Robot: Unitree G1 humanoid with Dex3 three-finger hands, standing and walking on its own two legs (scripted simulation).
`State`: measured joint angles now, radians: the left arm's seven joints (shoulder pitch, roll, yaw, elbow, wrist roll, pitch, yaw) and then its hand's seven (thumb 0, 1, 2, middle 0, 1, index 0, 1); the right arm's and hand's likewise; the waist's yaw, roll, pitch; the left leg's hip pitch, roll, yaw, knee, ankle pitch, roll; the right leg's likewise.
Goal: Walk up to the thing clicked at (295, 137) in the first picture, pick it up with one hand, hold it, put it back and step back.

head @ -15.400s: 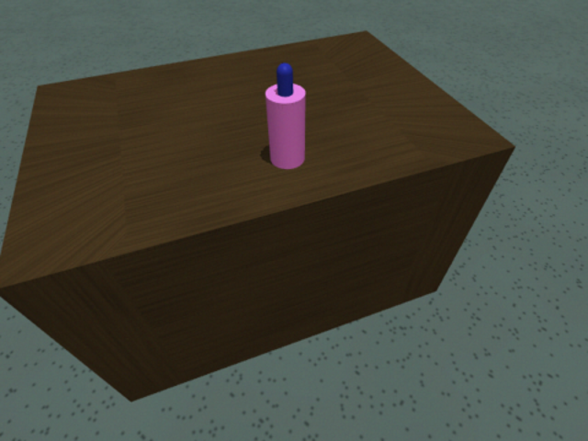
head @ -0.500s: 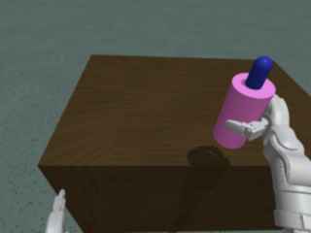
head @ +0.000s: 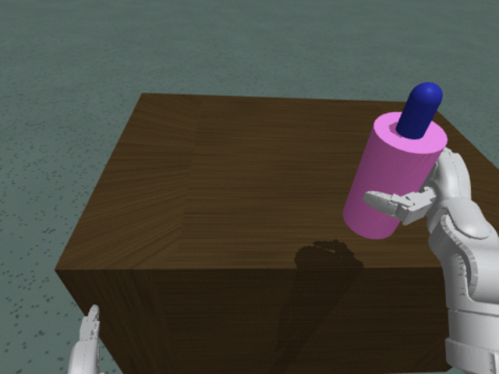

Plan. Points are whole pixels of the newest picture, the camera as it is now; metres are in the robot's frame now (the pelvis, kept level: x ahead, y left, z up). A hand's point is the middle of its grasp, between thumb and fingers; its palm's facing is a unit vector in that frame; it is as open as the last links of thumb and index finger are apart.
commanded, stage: hold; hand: right
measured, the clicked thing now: (393, 164) +0.34 -0.17 +0.24
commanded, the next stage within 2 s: none
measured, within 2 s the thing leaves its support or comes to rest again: neither
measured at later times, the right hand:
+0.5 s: hand (406, 172) +0.33 -0.18 +0.23, palm faces +0.14 +0.99 -0.05, open 11.5 cm
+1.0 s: hand (404, 181) +0.32 -0.18 +0.22, palm faces +0.16 +0.99 -0.06, open 11.5 cm
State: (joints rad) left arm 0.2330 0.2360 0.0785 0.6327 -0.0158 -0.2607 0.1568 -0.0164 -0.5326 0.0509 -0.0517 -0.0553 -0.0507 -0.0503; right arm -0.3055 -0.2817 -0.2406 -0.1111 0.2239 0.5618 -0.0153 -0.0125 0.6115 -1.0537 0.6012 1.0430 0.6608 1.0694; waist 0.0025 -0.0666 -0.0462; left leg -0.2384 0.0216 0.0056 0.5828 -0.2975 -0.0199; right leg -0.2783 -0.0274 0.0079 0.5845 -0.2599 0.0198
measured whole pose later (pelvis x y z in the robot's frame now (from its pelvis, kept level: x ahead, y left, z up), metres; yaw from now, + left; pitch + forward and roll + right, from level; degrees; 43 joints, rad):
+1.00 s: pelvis +0.00 +0.00 +0.00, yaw +0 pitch -3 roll +0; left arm 0.23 0.23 0.07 0.65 -0.02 -0.30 0.16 -0.02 -0.54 0.05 -0.06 -0.06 -0.05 -0.05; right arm -0.28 -0.29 -0.25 -0.20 0.23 0.66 -0.01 -0.01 0.61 -1.05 0.60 1.04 0.66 1.07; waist 0.00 -0.07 -0.06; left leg -0.24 0.02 0.01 0.60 -0.30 -0.02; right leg -0.29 -0.02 0.01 0.61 -0.27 0.02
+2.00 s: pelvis -0.01 +0.00 +0.00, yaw +0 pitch -3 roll +1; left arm 0.23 0.23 0.07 0.67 -0.01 -0.30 0.17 -0.02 -0.54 0.05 -0.05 -0.05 -0.05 -0.05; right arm -0.31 -0.29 -0.25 -0.18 0.23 0.66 -0.02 -0.01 0.61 -1.05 0.60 1.04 0.66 1.07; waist 0.00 -0.08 -0.05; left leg -0.24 0.02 0.01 0.59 -0.29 -0.02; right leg -0.29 -0.03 0.01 0.61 -0.26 0.02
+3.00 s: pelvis -0.01 +0.00 -0.01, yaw +1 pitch +1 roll +0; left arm 0.23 0.23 0.04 0.63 0.01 -0.35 0.16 -0.02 -0.52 0.04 -0.06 -0.05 -0.06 -0.04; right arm -0.48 -0.33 -0.27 0.39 0.16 0.32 0.01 -0.01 0.61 -1.05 0.61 1.03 0.67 1.06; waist 0.05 -0.02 -0.04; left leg -0.36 0.01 0.00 0.64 -0.30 -0.01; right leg -0.40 -0.04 0.00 0.65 -0.27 0.03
